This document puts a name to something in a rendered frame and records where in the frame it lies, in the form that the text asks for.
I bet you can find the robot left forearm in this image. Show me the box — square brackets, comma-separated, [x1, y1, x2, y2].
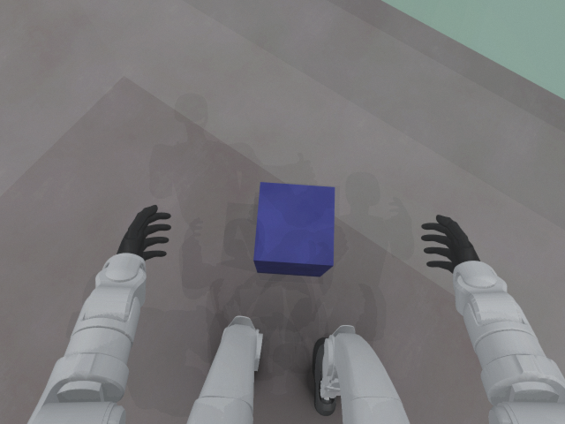
[27, 253, 147, 424]

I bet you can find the robot right forearm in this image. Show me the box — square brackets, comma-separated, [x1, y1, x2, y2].
[453, 261, 565, 406]

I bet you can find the robot right thigh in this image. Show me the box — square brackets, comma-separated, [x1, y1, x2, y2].
[324, 333, 410, 424]

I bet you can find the carton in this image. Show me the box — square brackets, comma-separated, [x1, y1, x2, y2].
[253, 182, 335, 276]

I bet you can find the right robot upper arm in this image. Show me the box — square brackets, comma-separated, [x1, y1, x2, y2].
[489, 402, 565, 424]

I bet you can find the left robot upper arm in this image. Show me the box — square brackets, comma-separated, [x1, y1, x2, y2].
[32, 401, 125, 424]

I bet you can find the robot right hand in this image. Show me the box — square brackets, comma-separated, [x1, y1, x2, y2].
[421, 215, 480, 274]

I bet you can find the robot right shin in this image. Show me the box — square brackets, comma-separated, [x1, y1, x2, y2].
[320, 325, 355, 398]

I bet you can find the robot left hand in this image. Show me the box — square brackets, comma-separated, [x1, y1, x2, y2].
[117, 205, 171, 261]

